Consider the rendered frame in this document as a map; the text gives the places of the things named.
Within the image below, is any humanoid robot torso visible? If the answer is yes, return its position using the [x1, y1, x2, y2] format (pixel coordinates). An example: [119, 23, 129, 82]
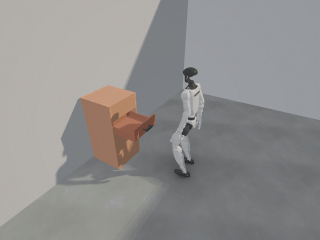
[182, 87, 200, 130]

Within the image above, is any robot right upper arm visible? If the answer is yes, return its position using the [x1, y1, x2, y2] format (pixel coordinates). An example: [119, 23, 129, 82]
[195, 83, 205, 105]

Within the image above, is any robot left upper arm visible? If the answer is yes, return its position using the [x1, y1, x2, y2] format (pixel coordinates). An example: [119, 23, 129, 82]
[181, 90, 191, 117]

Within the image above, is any left robot hand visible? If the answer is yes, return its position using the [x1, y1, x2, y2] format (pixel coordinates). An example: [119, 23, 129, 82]
[170, 132, 181, 146]

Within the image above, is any right robot foot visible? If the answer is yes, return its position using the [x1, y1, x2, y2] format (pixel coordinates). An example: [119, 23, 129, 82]
[184, 157, 194, 165]

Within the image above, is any right robot hand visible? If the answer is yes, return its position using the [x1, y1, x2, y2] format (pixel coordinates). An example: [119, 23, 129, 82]
[194, 117, 202, 129]

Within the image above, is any handle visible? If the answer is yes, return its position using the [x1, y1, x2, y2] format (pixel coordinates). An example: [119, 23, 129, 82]
[143, 124, 153, 132]

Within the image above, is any robot left forearm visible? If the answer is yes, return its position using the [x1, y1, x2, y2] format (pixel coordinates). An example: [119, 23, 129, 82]
[176, 112, 189, 134]

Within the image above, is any drawer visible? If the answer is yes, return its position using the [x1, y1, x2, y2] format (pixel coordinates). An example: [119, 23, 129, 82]
[113, 111, 156, 142]

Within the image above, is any robot right forearm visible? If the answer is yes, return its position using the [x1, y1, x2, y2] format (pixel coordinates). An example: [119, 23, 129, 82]
[196, 103, 205, 118]

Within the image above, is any cabinet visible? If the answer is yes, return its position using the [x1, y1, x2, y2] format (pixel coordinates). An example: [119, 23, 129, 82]
[80, 85, 140, 170]

